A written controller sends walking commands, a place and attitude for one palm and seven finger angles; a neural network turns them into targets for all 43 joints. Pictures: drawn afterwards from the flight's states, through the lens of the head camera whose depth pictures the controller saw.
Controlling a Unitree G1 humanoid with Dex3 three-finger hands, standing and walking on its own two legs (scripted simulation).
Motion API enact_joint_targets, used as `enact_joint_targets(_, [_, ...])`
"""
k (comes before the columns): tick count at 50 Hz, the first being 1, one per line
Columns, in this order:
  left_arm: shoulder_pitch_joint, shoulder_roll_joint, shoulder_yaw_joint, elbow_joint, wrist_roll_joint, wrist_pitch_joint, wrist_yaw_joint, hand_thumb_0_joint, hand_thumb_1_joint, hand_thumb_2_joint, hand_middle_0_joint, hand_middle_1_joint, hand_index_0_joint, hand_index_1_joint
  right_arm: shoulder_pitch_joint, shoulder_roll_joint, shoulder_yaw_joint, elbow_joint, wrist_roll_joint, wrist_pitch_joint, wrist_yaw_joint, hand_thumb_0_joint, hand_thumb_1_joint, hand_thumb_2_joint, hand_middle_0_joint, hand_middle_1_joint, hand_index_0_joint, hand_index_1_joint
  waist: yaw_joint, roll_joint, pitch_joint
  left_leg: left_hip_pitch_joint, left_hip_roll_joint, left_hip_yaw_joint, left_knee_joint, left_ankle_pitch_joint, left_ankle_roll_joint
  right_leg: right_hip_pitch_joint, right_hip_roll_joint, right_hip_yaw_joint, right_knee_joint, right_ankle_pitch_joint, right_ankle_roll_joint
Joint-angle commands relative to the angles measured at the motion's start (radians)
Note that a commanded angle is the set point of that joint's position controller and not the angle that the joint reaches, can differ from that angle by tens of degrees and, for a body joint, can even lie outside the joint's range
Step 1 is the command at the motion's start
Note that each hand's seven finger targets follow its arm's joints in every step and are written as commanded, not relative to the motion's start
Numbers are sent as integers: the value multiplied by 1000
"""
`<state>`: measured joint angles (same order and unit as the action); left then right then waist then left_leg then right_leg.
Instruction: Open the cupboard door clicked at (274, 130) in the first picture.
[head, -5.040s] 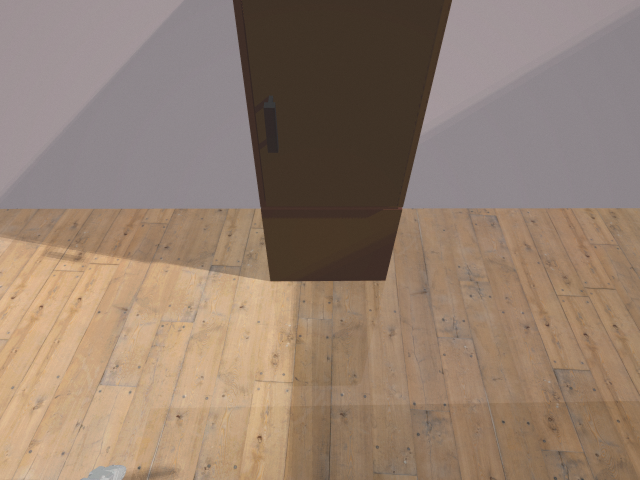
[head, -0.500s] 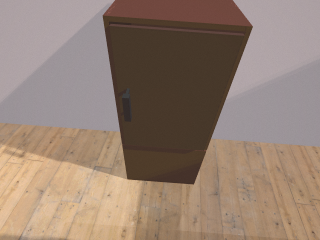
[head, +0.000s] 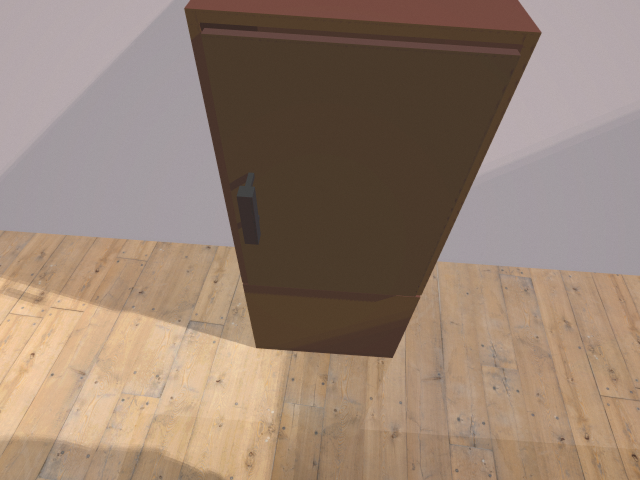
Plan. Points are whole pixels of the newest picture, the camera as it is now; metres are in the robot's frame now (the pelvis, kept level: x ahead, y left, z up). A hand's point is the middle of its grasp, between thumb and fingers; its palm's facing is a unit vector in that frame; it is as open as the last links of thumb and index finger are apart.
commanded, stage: come to a stop and stand still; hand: left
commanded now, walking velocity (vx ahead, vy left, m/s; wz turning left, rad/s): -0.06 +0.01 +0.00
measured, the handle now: (251, 208) +0.55 +0.17 -0.04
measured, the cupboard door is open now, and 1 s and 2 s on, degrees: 0 0 0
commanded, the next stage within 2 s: look again from close up in 1.24 s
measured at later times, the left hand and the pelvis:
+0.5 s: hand out of the picture +0.00 +0.16 -0.17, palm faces +0.03 -0.98 -0.21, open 7.3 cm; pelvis -0.02 -0.02 +0.01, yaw +1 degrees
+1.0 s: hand out of the picture -0.01 +0.19 -0.17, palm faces +0.05 -0.98 -0.18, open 7.4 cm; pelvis -0.02 +0.02 +0.01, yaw +2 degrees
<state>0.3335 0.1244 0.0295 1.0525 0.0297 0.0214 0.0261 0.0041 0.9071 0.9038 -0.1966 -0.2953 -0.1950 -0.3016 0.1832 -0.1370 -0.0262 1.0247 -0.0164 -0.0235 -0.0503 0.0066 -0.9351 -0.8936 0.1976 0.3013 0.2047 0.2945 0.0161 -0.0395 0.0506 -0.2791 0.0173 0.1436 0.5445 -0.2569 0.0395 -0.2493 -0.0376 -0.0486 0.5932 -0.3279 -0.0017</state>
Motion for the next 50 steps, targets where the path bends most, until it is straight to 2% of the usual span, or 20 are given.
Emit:
enact_joint_targets(1, [107,93,20,-62,5,-13,7,0,900,900,-200,-300,-200,-300,67,-134,-42,-49,5,10,-3,0,-900,-900,200,300,200,300,-1,48,-74,33,163,-142,-51,368,42,12,-59,74,-81,340,-18])
enact_joint_targets(3, [79,119,18,-78,6,-24,11,0,900,900,-200,-300,-200,-300,75,-78,-32,-55,4,22,7,0,-900,-900,200,300,200,300,-13,-107,-93,-2,67,-70,27,117,-13,28,-155,169,-147,467,-65])
enact_joint_targets(4, [53,137,17,-86,2,-28,13,0,900,900,-200,-300,-200,-300,79,-56,-27,-51,4,28,13,0,-900,-900,200,300,200,300,-19,-131,-76,-20,38,-63,46,8,-29,14,-195,202,-182,463,-96])
enact_joint_targets(6, [6,145,11,-96,-3,-30,13,0,900,900,-200,-300,-200,-300,75,-38,-18,-40,2,34,22,0,-900,-900,200,300,200,300,-28,-98,-43,5,35,-79,39,-49,-36,-47,-199,194,-226,331,-121])
enact_joint_targets(7, [-18,146,8,-99,-5,-31,12,0,900,900,-200,-300,-200,-300,85,-42,-16,-33,1,34,24,0,-900,-900,200,300,200,300,-34,-94,-31,27,41,-88,7,-16,-36,-70,-179,177,-232,259,-111])
enact_joint_targets(10, [-40,137,3,-101,-11,-27,8,0,900,900,-200,-300,-200,-300,98,-67,-8,-12,-2,24,28,0,-900,-900,200,300,200,300,-28,9,4,52,83,-130,-102,67,-22,-93,-102,117,-234,71,-59])
enact_joint_targets(13, [-13,128,-2,-81,-13,-30,6,0,900,900,-200,-300,-200,-300,88,-83,0,1,-3,12,28,0,-900,-900,200,300,200,300,-2,56,26,-8,108,-170,-179,50,-10,-10,-67,93,-247,54,-37])
enact_joint_targets(21, [6,126,-10,-37,-18,-39,4,0,900,900,-200,-300,-200,-300,151,-82,14,47,0,7,28,0,-900,-900,200,300,200,300,-9,25,20,19,92,-146,-207,19,-25,13,-79,92,-297,18,-44])
enact_joint_targets(22, [83,152,-15,-10,-7,-46,45,0,900,900,-200,-300,-200,-300,27,-140,-1,-21,7,8,34,0,-900,-900,200,300,200,300,36,54,111,-32,82,-98,18,-26,-61,-60,-140,177,-313,243,-8])
enact_joint_targets(23, [25,192,-16,-33,-7,-67,40,0,900,900,-200,-300,-200,-300,86,-96,12,-49,4,13,39,0,-900,-900,200,300,200,300,-46,69,41,14,75,-119,13,-17,-63,-55,-230,204,-318,344,-60])
enact_joint_targets(24, [-13,188,-13,-60,-12,-75,34,0,900,900,-200,-300,-200,-300,169,-70,9,-31,-3,9,41,0,-900,-900,200,300,200,300,-67,57,-72,68,58,-119,-14,-8,-49,-7,-192,158,-255,247,-90])
enact_joint_targets(25, [-29,176,-10,-67,-16,-74,31,0,900,900,-200,-300,-200,-300,188,-84,7,-25,-3,5,40,0,-900,-900,200,300,200,300,-62,24,-101,73,59,-127,-36,33,-42,7,-149,121,-233,159,-85])
enact_joint_targets(27, [-21,152,-11,-70,-16,-62,27,0,900,900,-200,-300,-200,-300,180,-94,3,-33,-2,7,37,0,-900,-900,200,300,200,300,-50,-36,-60,46,63,-137,-53,27,-31,-29,-121,114,-244,5,-74])
enact_joint_targets(28, [-30,147,-12,-69,-13,-56,25,0,900,900,-200,-300,-200,-300,174,-91,4,-32,-5,5,37,0,-900,-900,200,300,200,300,-47,15,-6,29,68,-146,-80,34,-25,-61,-106,91,-229,-23,-69])
enact_joint_targets(30, [-4,133,-12,-62,-14,-48,21,0,900,900,-200,-300,-200,-300,164,-98,5,-39,-6,6,35,0,-900,-900,200,300,200,300,-35,47,41,-32,79,-181,-129,-22,-13,-67,-74,83,-204,-61,-57])
enact_joint_targets(32, [22,126,-14,-58,-13,-45,19,0,900,900,-200,-300,-200,-300,154,-105,2,-45,-5,8,34,0,-900,-900,200,300,200,300,-26,36,51,-63,81,-200,-161,-82,-5,-57,-63,82,-198,-73,-51])
enact_joint_targets(34, [33,122,-14,-56,-12,-47,19,0,900,900,-200,-300,-200,-300,152,-107,4,-44,-4,2,33,0,-900,-900,200,300,200,300,-22,57,27,-51,85,-208,-170,-47,-1,-28,-62,76,-184,-10,-49])
enact_joint_targets(38, [41,120,-16,-55,-10,-47,17,0,900,900,-200,-300,-200,-300,146,-113,1,-36,-2,-2,33,0,-900,-900,200,300,200,300,-18,22,14,-40,90,-214,-189,-54,5,-11,-63,64,-188,18,-42])
enact_joint_targets(43, [37,133,-13,-57,-10,-46,14,0,900,900,-200,-300,-200,-300,132,-132,-1,-30,0,-8,33,0,-900,-900,200,300,200,300,-17,73,7,-32,97,-226,-218,-64,7,8,-62,51,-184,52,-37])
enact_joint_targets(50, [25,152,-11,-44,-8,-46,8,0,900,900,-200,-300,-200,-300,102,-167,-3,-21,1,-15,32,0,-900,-900,200,300,200,300,-12,64,-2,-19,105,-230,-245,-44,10,36,-67,45,-193,97,-31])
